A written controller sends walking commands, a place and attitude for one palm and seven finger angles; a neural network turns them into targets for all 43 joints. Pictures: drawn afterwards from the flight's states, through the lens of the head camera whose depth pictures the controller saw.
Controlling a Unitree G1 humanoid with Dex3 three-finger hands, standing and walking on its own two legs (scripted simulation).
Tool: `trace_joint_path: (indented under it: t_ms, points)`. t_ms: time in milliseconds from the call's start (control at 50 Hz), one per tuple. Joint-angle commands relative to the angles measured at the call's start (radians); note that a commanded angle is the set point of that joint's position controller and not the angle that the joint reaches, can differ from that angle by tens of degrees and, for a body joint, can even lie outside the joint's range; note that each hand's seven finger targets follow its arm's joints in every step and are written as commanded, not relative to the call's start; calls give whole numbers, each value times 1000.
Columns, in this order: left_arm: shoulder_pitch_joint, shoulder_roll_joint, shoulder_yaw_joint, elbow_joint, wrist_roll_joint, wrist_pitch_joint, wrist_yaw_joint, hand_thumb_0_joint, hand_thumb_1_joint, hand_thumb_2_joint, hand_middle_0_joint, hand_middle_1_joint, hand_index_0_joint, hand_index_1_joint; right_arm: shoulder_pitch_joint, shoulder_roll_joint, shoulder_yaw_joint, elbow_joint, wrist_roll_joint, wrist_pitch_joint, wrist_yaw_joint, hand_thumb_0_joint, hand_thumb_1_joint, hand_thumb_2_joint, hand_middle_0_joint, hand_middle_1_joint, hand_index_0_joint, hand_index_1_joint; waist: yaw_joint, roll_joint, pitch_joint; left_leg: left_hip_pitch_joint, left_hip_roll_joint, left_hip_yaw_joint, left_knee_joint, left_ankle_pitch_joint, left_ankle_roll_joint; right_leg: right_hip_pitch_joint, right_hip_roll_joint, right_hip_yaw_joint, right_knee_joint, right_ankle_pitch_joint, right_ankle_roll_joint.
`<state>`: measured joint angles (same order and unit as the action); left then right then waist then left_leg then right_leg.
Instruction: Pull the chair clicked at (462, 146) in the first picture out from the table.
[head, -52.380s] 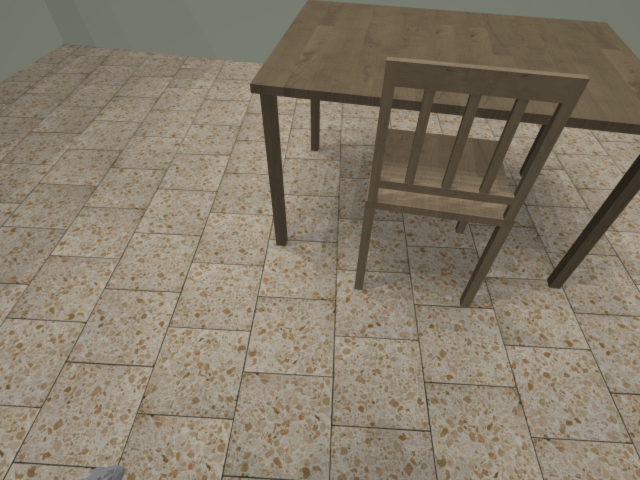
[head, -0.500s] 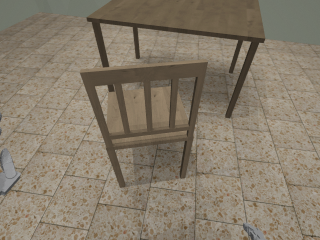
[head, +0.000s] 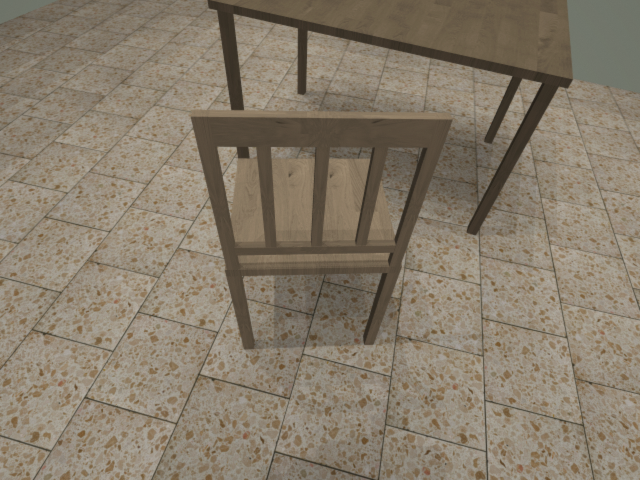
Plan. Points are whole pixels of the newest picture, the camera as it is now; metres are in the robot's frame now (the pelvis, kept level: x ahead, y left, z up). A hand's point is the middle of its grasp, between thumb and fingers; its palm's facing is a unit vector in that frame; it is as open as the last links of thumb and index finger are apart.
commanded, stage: let the arm hang, fingers relaxed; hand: left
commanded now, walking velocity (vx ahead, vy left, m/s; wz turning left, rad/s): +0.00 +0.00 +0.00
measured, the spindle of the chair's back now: (319, 200) +0.63 +0.04 -0.08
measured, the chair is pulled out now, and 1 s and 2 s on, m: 0.61 0.61 0.61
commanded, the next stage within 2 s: look to check the result in 0.74 s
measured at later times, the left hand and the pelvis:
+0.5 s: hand out of the picture +0.01 +0.16 -0.16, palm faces -0.01 -0.98 -0.18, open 7.4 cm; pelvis +0.00 +0.00 +0.01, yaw -2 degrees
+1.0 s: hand out of the picture +0.00 +0.15 -0.17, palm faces +0.01 -0.99 -0.17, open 7.4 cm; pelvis +0.01 -0.01 +0.01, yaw -2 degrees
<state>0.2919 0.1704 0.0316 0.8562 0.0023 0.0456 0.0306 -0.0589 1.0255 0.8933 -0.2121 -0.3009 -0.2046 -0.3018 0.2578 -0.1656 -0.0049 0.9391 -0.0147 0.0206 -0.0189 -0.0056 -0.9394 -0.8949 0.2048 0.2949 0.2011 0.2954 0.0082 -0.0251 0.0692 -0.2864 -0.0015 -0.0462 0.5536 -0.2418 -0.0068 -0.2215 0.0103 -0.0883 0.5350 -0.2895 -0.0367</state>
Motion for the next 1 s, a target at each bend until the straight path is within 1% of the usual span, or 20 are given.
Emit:
trace_joint_path:
  t_ms: [0, 80, 120, 180, 200, 220, 280, 300, 360, 380, 420, 480, 520, 600, 680, 760, 820, 880, 920, 980]
  points:
    - [44, 115, 0, 11, 6, -38, 1, 0, 900, 900, -200, -300, -200, -300, 37, -103, -17, -22, -1, -28, -12, 0, -900, -900, 200, 300, 200, 300, -6, 115, -85, 52, 83, -74, -141, 90, 54, 54, -91, 129, -157, 124, -26]
    - [52, 116, -16, 80, 4, -36, -2, 0, 900, 900, -200, -300, -200, -300, 83, -110, -13, 25, 3, -25, -13, 0, -900, -900, 200, 300, 200, 300, -12, 62, -25, 41, 82, -68, -163, 9, 51, 12, -101, 139, -200, 31, -28]
    - [61, 120, -20, 105, 3, -36, -3, 0, 900, 900, -200, -300, -200, -300, 106, -108, -10, 44, 3, -25, -13, 0, -900, -900, 200, 300, 200, 300, -12, 60, -9, 37, 82, -67, -173, -7, 52, 4, -100, 143, -208, 10, -30]
    - [79, 115, -27, 137, 2, -37, -2, 0, 900, 900, -200, -300, -200, -300, 133, -102, -8, 64, 3, -24, -13, 0, -900, -900, 200, 300, 200, 300, -14, 26, 4, 48, 75, -52, -167, -35, 49, -27, -106, 160, -228, -42, -34]
    - [80, 115, -28, 143, 2, -38, -1, 0, 900, 900, -200, -300, -200, -300, 144, -99, -7, 73, 4, -25, -14, 0, -900, -900, 200, 300, 200, 300, -14, 35, 15, 42, 77, -54, -173, -21, 51, -28, -104, 156, -224, -31, -36]
    - [84, 113, -28, 148, 1, -38, 0, 0, 900, 900, -200, -300, -200, -300, 151, -97, -5, 79, 4, -27, -14, 0, -900, -900, 200, 300, 200, 300, -12, 34, 1, 44, 81, -54, -175, -10, 51, -17, -103, 156, -217, -18, -35]
    - [99, 98, -32, 166, 0, -41, 2, 0, 900, 900, -200, -300, -200, -300, 157, -84, -3, 94, 5, -30, -16, 0, -900, -900, 200, 300, 200, 300, -10, 17, 4, 59, 82, -44, -169, 19, 51, -23, -107, 157, -214, 9, -34]
    - [98, 97, -33, 166, 0, -42, 4, 0, 900, 900, -200, -300, -200, -300, 162, -80, -2, 98, 6, -31, -16, 0, -900, -900, 200, 300, 200, 300, -10, 40, 18, 47, 83, -51, -177, 27, 52, -24, -101, 153, -207, 19, -35]
    - [107, 82, -32, 172, 1, -43, 7, 0, 900, 900, -200, -300, -200, -300, 161, -64, -1, 108, 6, -32, -18, 0, -900, -900, 200, 300, 200, 300, -8, 16, 29, 45, 83, -45, -173, 37, 52, -28, -102, 154, -202, 37, -34]
    - [111, 76, -30, 173, 1, -44, 8, 0, 900, 900, -200, -300, -200, -300, 162, -61, -1, 112, 6, -32, -18, 0, -900, -900, 200, 300, 200, 300, -7, 24, 23, 52, 84, -41, -173, 39, 52, -27, -103, 158, -203, 40, -34]
    - [107, 72, -28, 170, 3, -44, 9, 0, 900, 900, -200, -300, -200, -300, 164, -49, -3, 118, 6, -31, -18, 0, -900, -900, 200, 300, 200, 300, -5, 17, 47, 33, 81, -39, -175, 25, 51, -33, -101, 157, -206, 27, -34]
    - [102, 60, -25, 164, 2, -45, 10, 0, 900, 900, -200, -300, -200, -300, 169, -36, -3, 122, 6, -34, -20, 0, -900, -900, 200, 300, 200, 300, -9, 21, 41, 40, 82, -40, -173, 43, 51, -32, -100, 156, -198, 47, -34]
    - [107, 57, -24, 167, 2, -43, 14, 0, 900, 900, -200, -300, -200, -300, 168, -32, -3, 127, 6, -32, -21, 0, -900, -900, 200, 300, 200, 300, -3, 45, 53, 23, 83, -41, -175, 42, 52, -27, -96, 158, -195, 50, -33]
    - [102, 49, -22, 163, 3, -44, 13, 0, 900, 900, -200, -300, -200, -300, 173, -17, -5, 128, 4, -31, -22, 0, -900, -900, 200, 300, 200, 300, -8, 40, 58, 31, 83, -39, -175, 24, 52, -42, -95, 158, -203, 37, -38]
    - [106, 44, -20, 159, 3, -50, 11, 0, 900, 900, -200, -300, -200, -300, 176, -21, -5, 126, 6, -39, -23, 0, -900, -900, 200, 300, 200, 300, -9, 24, 6, 64, 88, -36, -163, 85, 53, -14, -98, 159, -190, 102, -34]
    - [105, 44, -20, 159, 2, -50, 12, 0, 900, 900, -200, -300, -200, -300, 174, -23, -5, 128, 7, -39, -24, 0, -900, -900, 200, 300, 200, 300, -9, 37, 9, 65, 88, -34, -160, 92, 51, -11, -98, 160, -192, 110, -35]
    - [98, 43, -21, 161, 3, -48, 11, 0, 900, 900, -200, -300, -200, -300, 174, -21, -4, 130, 6, -38, -25, 0, -900, -900, 200, 300, 200, 300, -11, 38, 37, 54, 88, -38, -170, 65, 52, -28, -95, 156, -198, 83, -37]
    - [105, 43, -22, 164, 2, -52, 10, 0, 900, 900, -200, -300, -200, -300, 174, -21, -4, 131, 7, -39, -25, 0, -900, -900, 200, 300, 200, 300, -12, 28, 11, 71, 85, -35, -158, 89, 50, -13, -100, 159, -197, 108, -36]
    - [109, 40, -23, 165, 2, -52, 11, 0, 900, 900, -200, -300, -200, -300, 171, -23, -4, 132, 7, -40, -26, 0, -900, -900, 200, 300, 200, 300, -10, 47, 9, 76, 88, -33, -155, 103, 51, -12, -100, 159, -195, 121, -37]
    - [107, 41, -23, 168, 2, -52, 11, 0, 900, 900, -200, -300, -200, -300, 169, -20, -4, 133, 8, -39, -26, 0, -900, -900, 200, 300, 200, 300, -14, 43, 16, 77, 89, -35, -159, 86, 50, -21, -98, 159, -199, 107, -36]
